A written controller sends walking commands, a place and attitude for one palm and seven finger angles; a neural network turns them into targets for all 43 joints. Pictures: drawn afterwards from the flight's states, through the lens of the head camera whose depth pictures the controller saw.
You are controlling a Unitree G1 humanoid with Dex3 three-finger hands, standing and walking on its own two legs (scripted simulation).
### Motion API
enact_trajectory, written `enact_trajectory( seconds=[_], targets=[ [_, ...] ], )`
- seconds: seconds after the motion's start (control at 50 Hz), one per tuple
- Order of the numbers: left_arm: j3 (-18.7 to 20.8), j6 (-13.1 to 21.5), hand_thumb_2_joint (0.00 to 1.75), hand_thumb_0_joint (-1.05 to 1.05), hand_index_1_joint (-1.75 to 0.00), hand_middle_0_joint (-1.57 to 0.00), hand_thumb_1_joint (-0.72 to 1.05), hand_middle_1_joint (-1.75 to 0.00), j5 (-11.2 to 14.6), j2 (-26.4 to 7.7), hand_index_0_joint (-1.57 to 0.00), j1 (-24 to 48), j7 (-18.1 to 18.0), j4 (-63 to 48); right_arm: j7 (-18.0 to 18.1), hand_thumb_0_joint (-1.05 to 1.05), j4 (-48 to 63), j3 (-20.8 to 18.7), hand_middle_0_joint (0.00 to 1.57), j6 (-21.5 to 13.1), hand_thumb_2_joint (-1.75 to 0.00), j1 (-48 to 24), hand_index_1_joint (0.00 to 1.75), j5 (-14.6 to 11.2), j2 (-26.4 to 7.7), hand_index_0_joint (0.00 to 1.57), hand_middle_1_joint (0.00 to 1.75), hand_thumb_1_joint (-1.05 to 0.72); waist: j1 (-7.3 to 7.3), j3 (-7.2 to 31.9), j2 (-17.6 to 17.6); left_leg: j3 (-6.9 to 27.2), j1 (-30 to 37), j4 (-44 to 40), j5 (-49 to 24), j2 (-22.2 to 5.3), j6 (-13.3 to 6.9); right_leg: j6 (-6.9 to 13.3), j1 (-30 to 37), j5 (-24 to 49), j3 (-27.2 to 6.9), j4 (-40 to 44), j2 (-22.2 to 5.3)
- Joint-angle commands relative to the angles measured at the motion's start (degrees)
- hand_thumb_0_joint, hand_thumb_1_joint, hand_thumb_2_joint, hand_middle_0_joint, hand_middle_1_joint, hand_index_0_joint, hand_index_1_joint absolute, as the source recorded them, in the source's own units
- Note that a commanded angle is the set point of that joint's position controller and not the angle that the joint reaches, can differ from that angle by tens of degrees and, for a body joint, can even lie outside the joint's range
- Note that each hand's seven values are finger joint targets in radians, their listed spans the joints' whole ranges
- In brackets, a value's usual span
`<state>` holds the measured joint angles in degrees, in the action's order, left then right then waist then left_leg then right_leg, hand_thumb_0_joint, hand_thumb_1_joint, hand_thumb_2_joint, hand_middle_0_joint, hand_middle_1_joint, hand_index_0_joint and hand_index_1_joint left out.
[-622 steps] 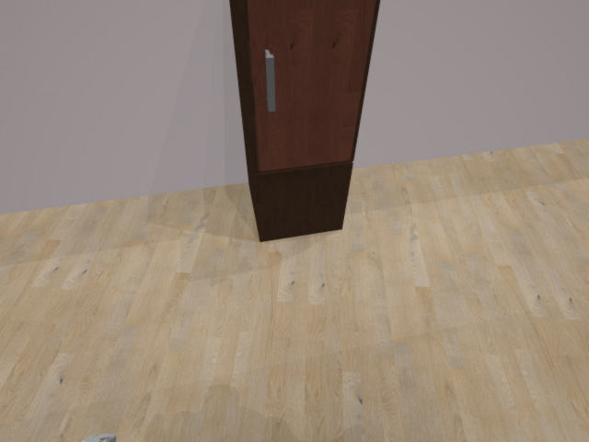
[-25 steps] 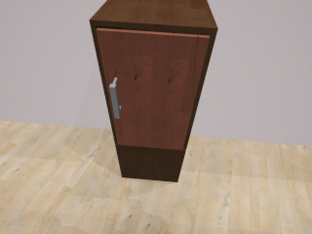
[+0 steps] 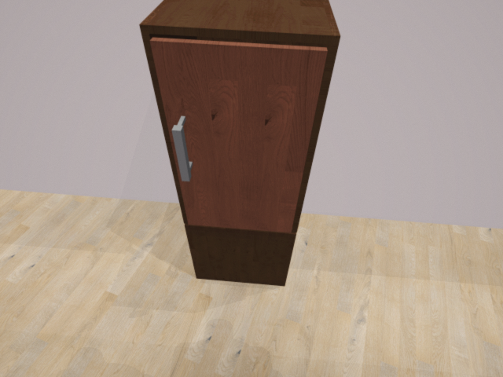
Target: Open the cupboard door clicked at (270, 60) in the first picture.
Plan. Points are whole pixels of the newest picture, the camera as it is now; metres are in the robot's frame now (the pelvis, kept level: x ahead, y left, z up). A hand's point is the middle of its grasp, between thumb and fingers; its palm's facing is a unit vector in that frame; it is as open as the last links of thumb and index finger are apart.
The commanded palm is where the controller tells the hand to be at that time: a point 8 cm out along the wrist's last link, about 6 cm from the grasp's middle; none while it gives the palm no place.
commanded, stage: come to a stop and stand still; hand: left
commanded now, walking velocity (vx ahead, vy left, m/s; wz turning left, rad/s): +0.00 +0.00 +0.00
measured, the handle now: (184, 149) +0.61 +0.21 +0.00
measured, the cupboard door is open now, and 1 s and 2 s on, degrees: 0 0 0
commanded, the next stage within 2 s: look again from close up in 0.18 s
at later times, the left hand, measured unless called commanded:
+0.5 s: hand out of the picture +0.00 +0.15 -0.18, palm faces +0.06 -0.99 -0.16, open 7.4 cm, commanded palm none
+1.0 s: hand out of the picture +0.01 +0.15 -0.17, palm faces +0.05 -0.99 -0.16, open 7.4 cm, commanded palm none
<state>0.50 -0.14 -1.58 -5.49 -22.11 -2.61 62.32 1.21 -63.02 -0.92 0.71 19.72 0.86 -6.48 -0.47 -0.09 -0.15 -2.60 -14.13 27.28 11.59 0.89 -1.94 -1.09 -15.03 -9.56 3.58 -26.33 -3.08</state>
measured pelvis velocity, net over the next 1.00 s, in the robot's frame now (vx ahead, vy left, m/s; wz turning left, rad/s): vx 0.02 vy -0.01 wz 0.00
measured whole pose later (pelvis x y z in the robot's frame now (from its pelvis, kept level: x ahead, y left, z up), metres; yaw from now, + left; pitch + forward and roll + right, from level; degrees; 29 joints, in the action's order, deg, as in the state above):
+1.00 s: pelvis +0.02 -0.01 +0.00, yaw +0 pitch -1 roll +0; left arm 0.5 0.2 -1.2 -6.8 -18.6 -2.3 62.1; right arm 1.4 -63.7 -0.2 0.1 16.9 0.7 -7.5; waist -0.4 -1.6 -0.5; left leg -2.2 -11.6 24.9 12.0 0.5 -1.3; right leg -0.7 -12.6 -10.2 4.0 -24.2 -2.5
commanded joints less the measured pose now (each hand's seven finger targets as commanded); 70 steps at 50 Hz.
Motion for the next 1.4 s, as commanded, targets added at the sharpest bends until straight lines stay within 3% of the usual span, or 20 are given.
enact_trajectory(
  seconds=[0.0, 0.08, 0.2, 0.28, 0.36, 0.58, 1.38],
  targets=[
    [1.5, 0.9, 0.90, 0.00, -0.30, -0.20, 0.90, -0.30, 0.1, -4.9, -0.20, -4.3, -0.2, -1.9, 0.1, 0.00, 1.8, -1.2, 0.20, -0.7, -0.90, 4.0, 0.30, 0.2, -4.5, 0.20, 0.30, -0.90, 0.49, -6.8, -0.9, 6.5, -7.2, -8.1, 12.5, -4.7, 0.1, 1.9, -2.2, -14.6, -6.3, 7.5, -3.2],
    [1.5, 1.0, 0.90, 0.00, -0.30, -0.20, 0.90, -0.30, 0.2, -5.3, -0.20, -3.7, -0.1, -2.4, 0.0, 0.00, 1.8, -1.0, 0.20, -0.9, -0.90, 4.1, 0.30, 0.2, -4.3, 0.20, 0.30, -0.90, 0.51, -6.2, -1.2, 6.0, -6.7, -7.1, 10.3, -4.7, 0.2, 2.0, -1.9, -13.5, -6.5, 7.6, -3.5],
    [1.6, 1.0, 0.90, 0.00, -0.30, -0.20, 0.90, -0.30, 0.3, -5.0, -0.20, -3.3, 0.0, -2.6, 0.1, 0.00, 1.8, -0.9, 0.20, -1.1, -0.90, 3.4, 0.30, 0.1, -4.6, 0.20, 0.30, -0.90, 0.18, -5.9, 0.9, 6.7, -7.1, -8.5, 9.9, -5.5, 0.3, 2.0, -0.1, -9.7, -5.6, 6.4, -2.9],
    [1.5, 1.1, 0.90, 0.00, -0.30, -0.20, 0.90, -0.30, 0.3, -5.2, -0.20, -2.9, 0.0, -2.8, 0.1, 0.00, 1.7, -0.9, 0.20, -1.1, -0.90, 3.4, 0.30, 0.1, -4.7, 0.20, 0.30, -0.90, 0.21, -5.4, -0.6, 6.5, -6.6, -7.9, 8.3, -5.3, 0.3, 2.0, 0.5, -9.1, -5.5, 6.6, -3.1],
    [1.6, 1.1, 0.90, 0.00, -0.30, -0.20, 0.90, -0.30, 0.3, -5.3, -0.20, -2.3, 0.0, -3.0, 0.1, 0.00, 1.5, -0.9, 0.20, -1.3, -0.90, 2.9, 0.30, 0.0, -4.8, 0.20, 0.30, -0.90, 0.25, -4.8, 1.2, 6.9, -6.1, -8.9, 7.9, -6.0, 0.4, 1.9, 1.6, -6.6, -4.9, 5.9, -2.8],
    [1.3, 1.2, 0.90, 0.00, -0.30, -0.20, 0.90, -0.30, 0.4, -5.4, -0.20, -1.6, -0.1, -2.4, 0.1, 0.00, 1.4, -0.7, 0.20, -1.4, -0.90, 1.7, 0.30, -0.1, -5.3, 0.20, 0.30, -0.90, 0.28, -4.0, 0.2, 6.4, -3.7, -9.0, 3.5, -6.1, 0.6, 1.7, 3.2, -2.3, -4.4, 5.7, -3.2],
    [1.0, 1.3, 0.90, 0.00, -0.30, -0.20, 0.90, -0.30, 0.5, -5.7, -0.20, -1.4, 0.1, -1.0, 0.4, 0.00, 0.1, -0.2, 0.20, -1.7, -0.90, 0.9, 0.30, -0.2, -5.7, 0.20, 0.30, -0.90, 0.07, -4.3, 0.0, 5.7, -0.9, -9.6, 0.6, -6.3, 0.8, 1.6, 4.2, -0.6, -4.5, 6.7, -3.3]
  ],
)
